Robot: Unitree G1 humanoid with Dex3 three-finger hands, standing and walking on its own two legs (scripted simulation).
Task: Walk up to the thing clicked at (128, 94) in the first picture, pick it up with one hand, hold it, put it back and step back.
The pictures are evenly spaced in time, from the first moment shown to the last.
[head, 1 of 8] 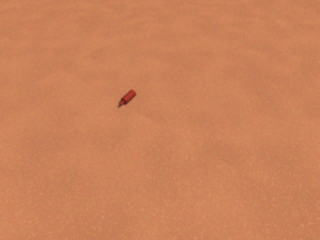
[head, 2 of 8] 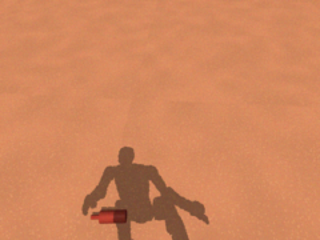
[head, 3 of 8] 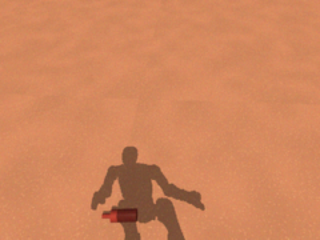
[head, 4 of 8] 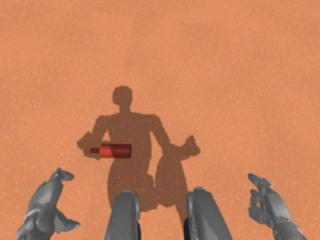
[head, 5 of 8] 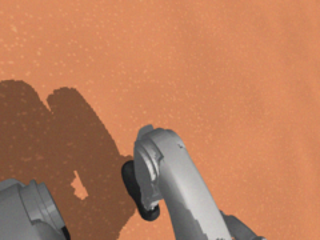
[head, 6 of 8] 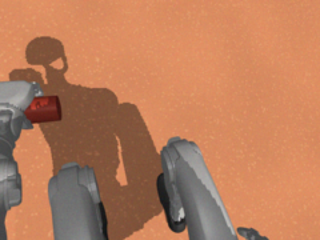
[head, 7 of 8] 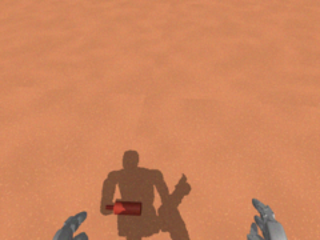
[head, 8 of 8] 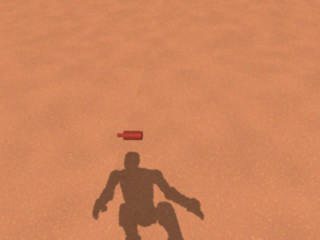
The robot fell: no
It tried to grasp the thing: yes
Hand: left
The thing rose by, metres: 0.66
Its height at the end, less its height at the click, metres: +0.00
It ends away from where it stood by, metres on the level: 0.01
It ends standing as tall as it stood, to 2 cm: yes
